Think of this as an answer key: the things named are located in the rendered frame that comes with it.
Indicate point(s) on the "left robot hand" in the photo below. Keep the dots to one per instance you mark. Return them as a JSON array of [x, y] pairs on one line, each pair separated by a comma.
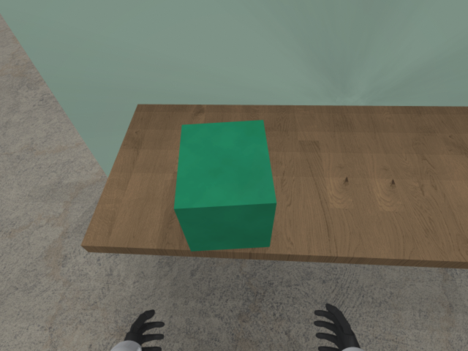
[[139, 327]]

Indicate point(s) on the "right robot hand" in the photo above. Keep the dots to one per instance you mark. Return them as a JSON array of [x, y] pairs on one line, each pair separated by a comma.
[[344, 338]]

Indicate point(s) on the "carton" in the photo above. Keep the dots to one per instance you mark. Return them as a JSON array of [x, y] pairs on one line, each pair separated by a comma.
[[224, 195]]

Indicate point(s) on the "table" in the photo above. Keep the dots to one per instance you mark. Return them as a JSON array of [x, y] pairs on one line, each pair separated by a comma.
[[372, 185]]

